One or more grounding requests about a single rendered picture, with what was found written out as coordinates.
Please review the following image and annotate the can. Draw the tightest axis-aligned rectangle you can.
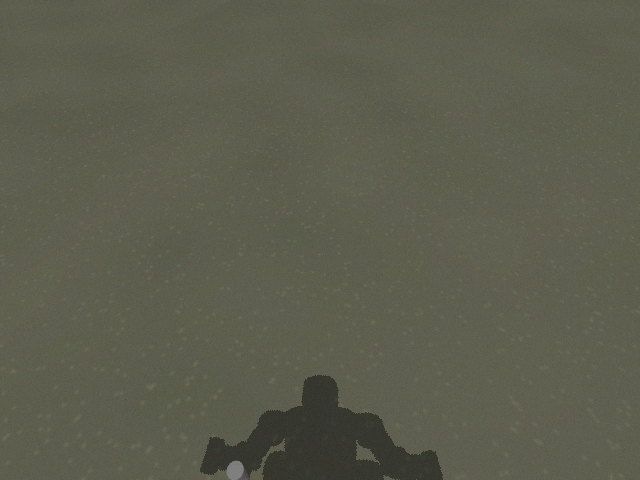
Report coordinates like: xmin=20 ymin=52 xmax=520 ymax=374
xmin=227 ymin=461 xmax=250 ymax=480

